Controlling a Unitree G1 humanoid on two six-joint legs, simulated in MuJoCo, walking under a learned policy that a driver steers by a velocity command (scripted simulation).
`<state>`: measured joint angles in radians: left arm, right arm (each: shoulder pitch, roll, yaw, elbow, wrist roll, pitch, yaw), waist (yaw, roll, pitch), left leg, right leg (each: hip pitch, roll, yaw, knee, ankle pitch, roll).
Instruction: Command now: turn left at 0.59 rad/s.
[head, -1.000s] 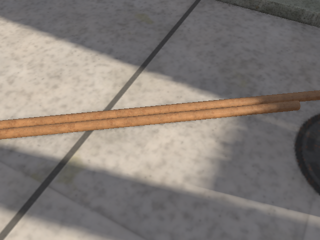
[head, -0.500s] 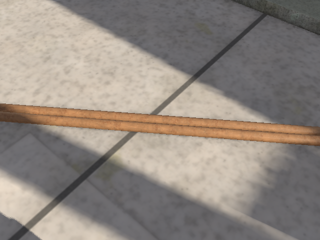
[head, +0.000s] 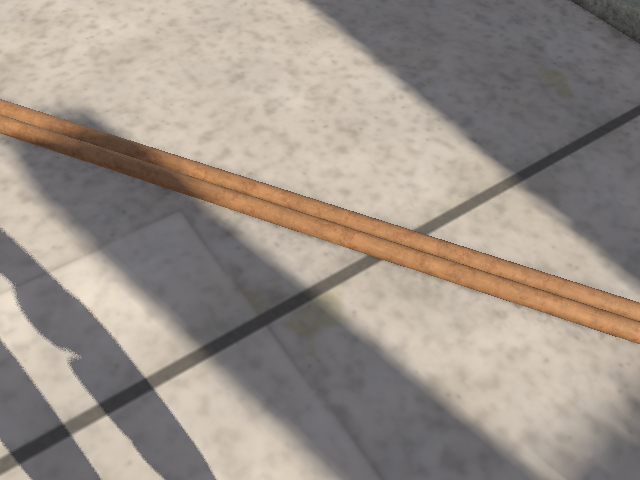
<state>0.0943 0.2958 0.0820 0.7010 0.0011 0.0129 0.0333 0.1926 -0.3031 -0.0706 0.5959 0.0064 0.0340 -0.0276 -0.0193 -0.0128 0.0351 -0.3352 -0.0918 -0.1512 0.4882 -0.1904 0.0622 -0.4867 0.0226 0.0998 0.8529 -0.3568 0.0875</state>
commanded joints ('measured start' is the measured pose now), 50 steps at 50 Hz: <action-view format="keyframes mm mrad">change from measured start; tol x32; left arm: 1 -29 81 19 -70 -6 -25 -8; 50 32 83 -20 55 -31 -75 -11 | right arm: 1 -30 -178 -55 -75 0 -6 -2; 50 114 -131 -15 107 2 -54 6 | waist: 1 -4 169 -119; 10 12 -249 -109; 50 -37 218 100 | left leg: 1 135 240 -333 -129 82 163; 14 -258 1 -28 739 -283 -149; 22 5 70 139 177 -235 -156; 27 288 287 -87 -87 349 38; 43 141 158 -15 -99 139 5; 50 167 373 -378 -320 -529 193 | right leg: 1 11 14 9 -93 -16 -8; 10 374 -424 421 -558 495 -369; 21 379 -240 69 -483 561 -308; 27 185 -82 -86 -366 81 -68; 43 311 -96 -87 -417 246 -6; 50 -69 -77 -76 -43 -173 -106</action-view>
